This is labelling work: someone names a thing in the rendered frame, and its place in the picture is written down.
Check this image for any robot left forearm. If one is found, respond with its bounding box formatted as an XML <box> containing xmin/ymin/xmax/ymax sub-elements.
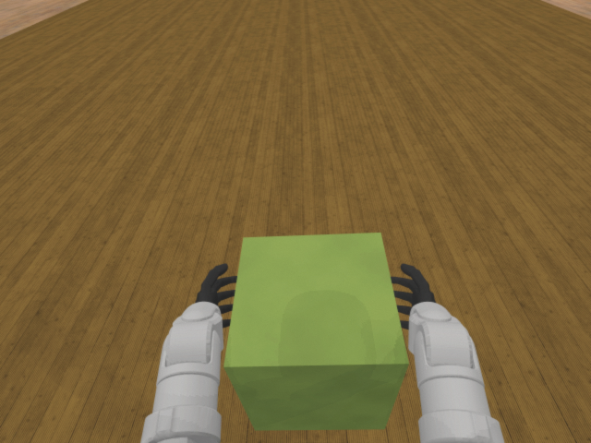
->
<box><xmin>140</xmin><ymin>302</ymin><xmax>223</xmax><ymax>443</ymax></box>

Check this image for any carton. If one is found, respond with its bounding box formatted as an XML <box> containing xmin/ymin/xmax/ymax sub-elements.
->
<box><xmin>223</xmin><ymin>233</ymin><xmax>409</xmax><ymax>431</ymax></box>

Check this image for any left robot hand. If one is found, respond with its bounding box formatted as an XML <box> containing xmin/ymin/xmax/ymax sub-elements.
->
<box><xmin>195</xmin><ymin>263</ymin><xmax>237</xmax><ymax>328</ymax></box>

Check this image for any right robot hand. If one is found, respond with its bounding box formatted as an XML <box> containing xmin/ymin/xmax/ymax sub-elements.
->
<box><xmin>391</xmin><ymin>264</ymin><xmax>436</xmax><ymax>329</ymax></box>

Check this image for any robot right forearm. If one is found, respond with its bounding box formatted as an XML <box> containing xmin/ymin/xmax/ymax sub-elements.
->
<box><xmin>408</xmin><ymin>302</ymin><xmax>504</xmax><ymax>443</ymax></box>

